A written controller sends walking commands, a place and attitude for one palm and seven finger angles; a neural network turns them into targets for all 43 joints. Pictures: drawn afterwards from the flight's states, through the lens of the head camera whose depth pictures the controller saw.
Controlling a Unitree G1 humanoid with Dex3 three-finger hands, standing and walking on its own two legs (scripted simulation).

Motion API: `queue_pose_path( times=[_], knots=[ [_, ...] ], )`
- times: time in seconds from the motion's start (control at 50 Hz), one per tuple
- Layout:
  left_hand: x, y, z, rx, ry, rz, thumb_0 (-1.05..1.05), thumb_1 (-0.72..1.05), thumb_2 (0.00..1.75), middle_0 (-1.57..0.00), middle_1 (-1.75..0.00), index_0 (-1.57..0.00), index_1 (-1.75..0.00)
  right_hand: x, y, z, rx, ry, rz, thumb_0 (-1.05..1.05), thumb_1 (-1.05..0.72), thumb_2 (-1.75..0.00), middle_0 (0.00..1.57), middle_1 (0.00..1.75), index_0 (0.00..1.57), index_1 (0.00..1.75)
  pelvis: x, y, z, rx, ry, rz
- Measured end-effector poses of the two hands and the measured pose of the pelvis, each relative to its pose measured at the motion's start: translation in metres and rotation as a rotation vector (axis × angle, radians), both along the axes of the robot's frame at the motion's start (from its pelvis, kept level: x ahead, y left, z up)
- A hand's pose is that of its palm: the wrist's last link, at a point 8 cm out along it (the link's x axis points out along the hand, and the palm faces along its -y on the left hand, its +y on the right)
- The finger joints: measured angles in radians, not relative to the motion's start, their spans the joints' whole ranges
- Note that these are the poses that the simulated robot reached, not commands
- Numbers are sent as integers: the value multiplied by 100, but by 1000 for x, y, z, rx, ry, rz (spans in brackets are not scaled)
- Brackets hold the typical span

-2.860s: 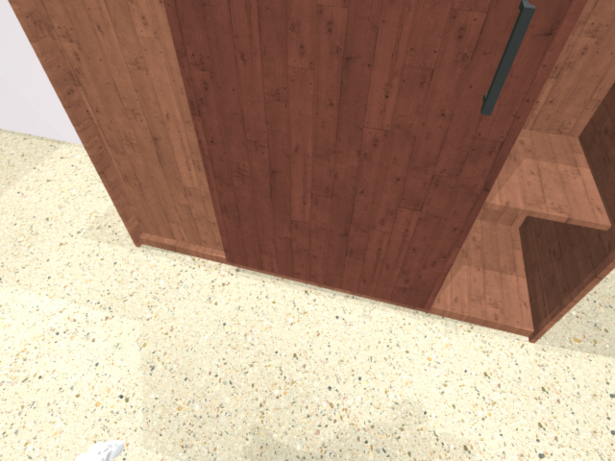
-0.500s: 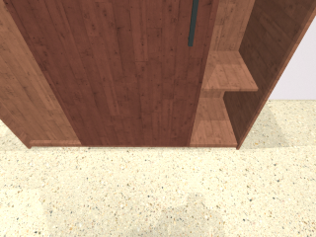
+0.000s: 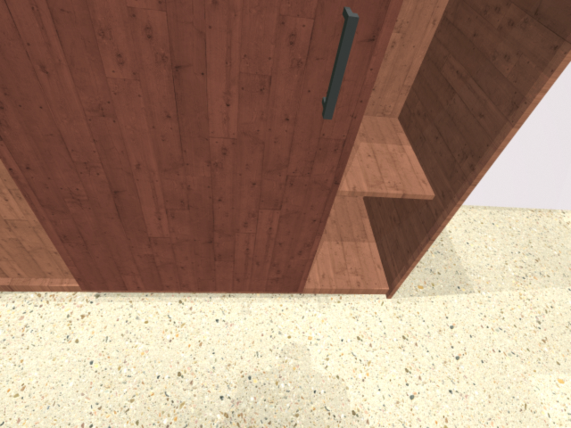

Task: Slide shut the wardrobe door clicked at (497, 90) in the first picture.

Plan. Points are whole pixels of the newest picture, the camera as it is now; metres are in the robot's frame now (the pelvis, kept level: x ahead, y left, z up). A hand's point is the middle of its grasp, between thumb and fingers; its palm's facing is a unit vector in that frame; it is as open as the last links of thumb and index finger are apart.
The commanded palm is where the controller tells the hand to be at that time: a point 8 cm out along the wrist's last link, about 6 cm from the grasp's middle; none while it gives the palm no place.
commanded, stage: take the last steps up to it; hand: left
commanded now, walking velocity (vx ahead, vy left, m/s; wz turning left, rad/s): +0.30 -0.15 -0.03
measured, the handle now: (336, 66) +0.68 -0.03 +0.19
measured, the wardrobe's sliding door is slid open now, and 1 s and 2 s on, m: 0.36 0.36 0.36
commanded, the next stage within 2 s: come to a stop and stand still in 0.34 s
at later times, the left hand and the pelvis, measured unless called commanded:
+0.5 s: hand (250, 341) +0.30 +0.06 -0.17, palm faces -0.05 -0.98 -0.17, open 7.4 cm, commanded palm none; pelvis +0.18 -0.10 -0.01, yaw -1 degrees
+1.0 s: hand (204, 397) +0.20 +0.13 -0.18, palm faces +0.12 -0.97 -0.22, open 7.4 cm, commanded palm none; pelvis +0.20 -0.07 +0.00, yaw +1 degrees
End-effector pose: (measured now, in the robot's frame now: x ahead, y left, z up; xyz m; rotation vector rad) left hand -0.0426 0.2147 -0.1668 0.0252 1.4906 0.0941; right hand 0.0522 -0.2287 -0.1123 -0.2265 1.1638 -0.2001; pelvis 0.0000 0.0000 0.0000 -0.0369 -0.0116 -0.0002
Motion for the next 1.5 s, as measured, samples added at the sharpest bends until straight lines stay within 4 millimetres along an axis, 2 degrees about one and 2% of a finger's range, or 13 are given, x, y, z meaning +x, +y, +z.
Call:
queue_pose_path(
  times=[0.16,0.3,0.4,0.46,0.52,0.58,0.7,0.78,0.86,0.94,1.1,1.24,1.5],
  knots=[
    [123,12,23,47,-147,-51,0,91,90,-20,-30,-20,-30,-50,-3,10,11,248,-135,0,-93,-90,20,30,20,30,54,-7,18,-5,12,-19],
    [231,-23,27,60,-210,-151,0,91,90,-20,-30,-19,-30,-81,-3,8,97,454,-248,0,-91,-90,20,30,20,30,104,-37,13,17,19,-30],
    [312,-68,22,77,-302,-195,0,91,90,-20,-30,-20,-30,-73,-22,-11,168,568,-302,0,-91,-90,20,30,20,30,150,-74,-7,43,21,-23],
    [335,-90,23,91,-352,-169,0,91,90,-20,-30,-20,-30,-41,-46,-25,180,576,-281,0,-91,-90,20,30,20,30,169,-91,-12,30,7,-15],
    [336,-106,29,96,-335,-131,0,91,90,-20,-30,-20,-30,20,-73,-30,152,472,-224,0,-91,-90,20,30,20,30,185,-101,-4,26,3,-6],
    [341,-107,38,129,-345,-82,-3,93,90,-21,-30,-20,-30,88,-94,-33,122,333,-162,0,-91,-90,20,30,20,30,198,-108,2,25,11,2],
    [332,-101,40,159,-311,-41,-2,93,90,-21,-30,-20,-30,205,-113,-30,88,110,-53,0,-92,-90,20,30,20,30,208,-110,3,26,10,7],
    [310,-88,36,173,-264,-11,-1,92,90,-21,-30,-20,-30,257,-113,-19,66,5,9,0,-92,-90,20,30,19,30,206,-104,2,33,8,12],
    [281,-70,29,174,-205,16,-1,91,90,-21,-30,-20,-30,282,-102,-8,47,-57,59,0,-92,-90,20,30,19,30,203,-94,1,38,13,19],
    [253,-49,17,159,-146,48,0,90,90,-21,-30,-20,-30,278,-83,-5,27,-67,90,0,-91,-90,20,30,20,30,200,-78,-3,35,8,26],
    [214,-35,26,154,-58,51,0,91,90,-20,-30,-20,-30,229,-53,-7,59,43,77,0,-91,-90,20,30,20,30,192,-64,8,39,3,18],
    [198,-48,30,158,-39,8,0,91,90,-20,-30,-20,-30,185,-59,-23,97,84,-6,-1,-92,-90,20,30,20,30,180,-65,6,60,-3,0],
    [198,-78,33,108,-89,-27,1,91,90,-20,-30,-20,-30,80,-67,-23,116,278,-78,0,-92,-90,20,30,20,30,163,-76,14,46,-22,5]
  ],
)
